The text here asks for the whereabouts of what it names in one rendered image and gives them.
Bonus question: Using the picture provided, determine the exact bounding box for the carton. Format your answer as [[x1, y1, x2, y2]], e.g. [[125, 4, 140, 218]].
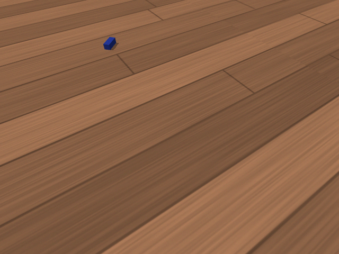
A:
[[103, 37, 116, 50]]

